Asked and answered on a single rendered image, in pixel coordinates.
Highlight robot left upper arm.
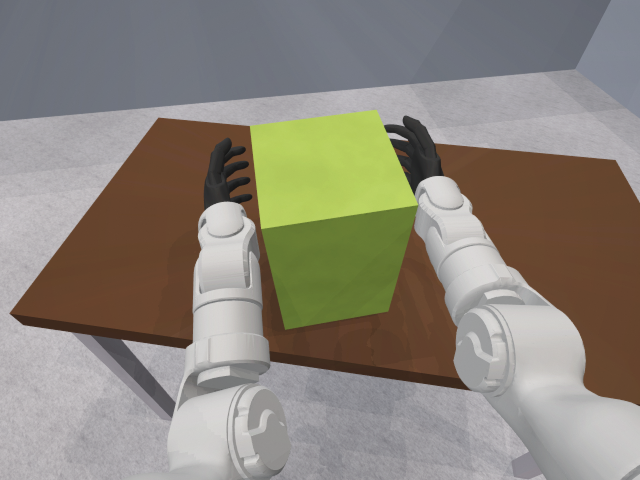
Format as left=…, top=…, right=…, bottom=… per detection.
left=121, top=383, right=291, bottom=480

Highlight robot left hand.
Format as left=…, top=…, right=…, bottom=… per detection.
left=204, top=138, right=252, bottom=210

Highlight robot right hand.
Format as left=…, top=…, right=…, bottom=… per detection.
left=384, top=115, right=444, bottom=196

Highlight table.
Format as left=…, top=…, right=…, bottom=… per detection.
left=9, top=118, right=640, bottom=480

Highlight carton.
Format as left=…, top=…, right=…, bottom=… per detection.
left=250, top=110, right=418, bottom=330

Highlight robot right upper arm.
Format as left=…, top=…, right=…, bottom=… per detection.
left=454, top=304, right=640, bottom=480

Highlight robot left forearm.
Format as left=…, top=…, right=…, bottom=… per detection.
left=167, top=202, right=271, bottom=457

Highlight robot right forearm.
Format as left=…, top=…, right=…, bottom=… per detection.
left=414, top=176, right=586, bottom=373

